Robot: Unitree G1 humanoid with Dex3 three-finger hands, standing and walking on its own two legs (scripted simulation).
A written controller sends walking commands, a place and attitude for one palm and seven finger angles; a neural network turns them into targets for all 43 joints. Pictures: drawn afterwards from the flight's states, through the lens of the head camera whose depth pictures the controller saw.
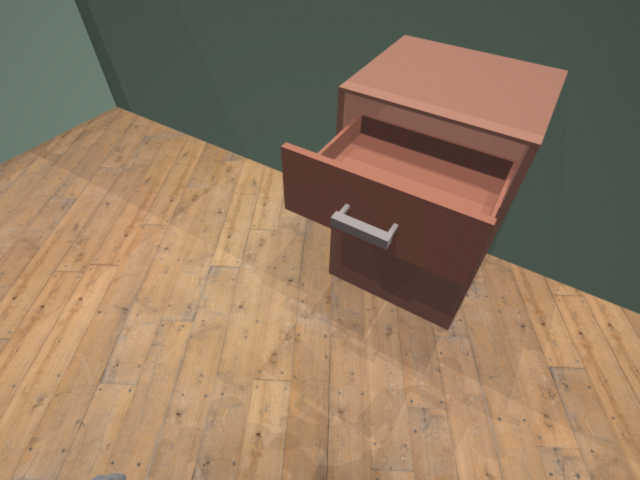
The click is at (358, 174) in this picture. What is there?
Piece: drawer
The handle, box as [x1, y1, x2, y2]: [330, 204, 397, 249]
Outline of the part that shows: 330,217 330,225 385,249 391,240 391,236 397,228 397,224 394,223 386,232 345,215 345,212 349,208 349,205 345,204 338,212 336,211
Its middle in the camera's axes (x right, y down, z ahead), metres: +0.09 -0.03 +0.80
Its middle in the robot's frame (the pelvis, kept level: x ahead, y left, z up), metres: +0.62 -0.06 -0.08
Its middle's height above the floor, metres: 0.69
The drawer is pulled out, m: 0.30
